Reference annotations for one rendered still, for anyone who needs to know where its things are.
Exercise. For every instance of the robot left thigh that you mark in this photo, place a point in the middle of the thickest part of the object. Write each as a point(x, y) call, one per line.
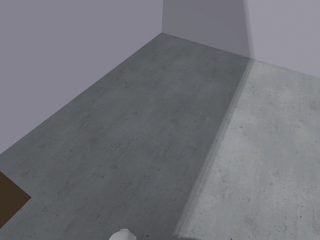
point(123, 235)

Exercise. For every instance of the cabinet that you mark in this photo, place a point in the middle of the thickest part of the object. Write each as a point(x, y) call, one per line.
point(12, 199)

